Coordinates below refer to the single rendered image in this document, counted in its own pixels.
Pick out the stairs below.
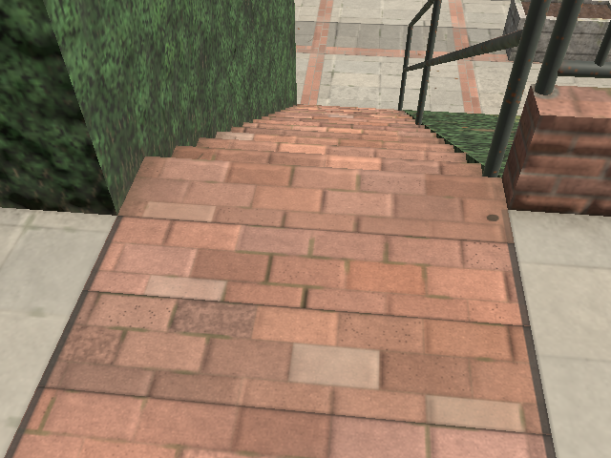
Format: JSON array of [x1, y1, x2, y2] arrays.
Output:
[[171, 104, 482, 177]]

